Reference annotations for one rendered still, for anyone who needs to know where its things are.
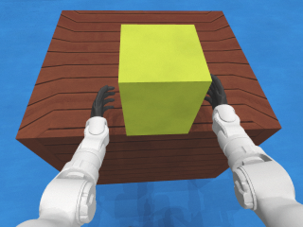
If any carton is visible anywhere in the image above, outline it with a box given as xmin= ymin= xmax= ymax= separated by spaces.
xmin=118 ymin=25 xmax=212 ymax=136

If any robot left hand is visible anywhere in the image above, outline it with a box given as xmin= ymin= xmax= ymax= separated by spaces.
xmin=90 ymin=85 xmax=116 ymax=118

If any robot left upper arm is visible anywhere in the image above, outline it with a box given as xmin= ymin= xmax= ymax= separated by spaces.
xmin=16 ymin=178 xmax=97 ymax=227

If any robot right upper arm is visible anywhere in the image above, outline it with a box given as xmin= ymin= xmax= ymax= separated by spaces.
xmin=233 ymin=161 xmax=303 ymax=227

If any pedestal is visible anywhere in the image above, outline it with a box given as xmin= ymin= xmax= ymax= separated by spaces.
xmin=15 ymin=10 xmax=282 ymax=185

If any robot right hand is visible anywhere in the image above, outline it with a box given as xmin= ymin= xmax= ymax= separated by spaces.
xmin=204 ymin=74 xmax=228 ymax=111

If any robot right forearm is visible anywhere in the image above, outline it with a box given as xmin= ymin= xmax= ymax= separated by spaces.
xmin=212 ymin=104 xmax=295 ymax=197

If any robot left forearm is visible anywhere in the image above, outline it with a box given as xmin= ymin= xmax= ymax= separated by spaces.
xmin=39 ymin=116 xmax=110 ymax=215

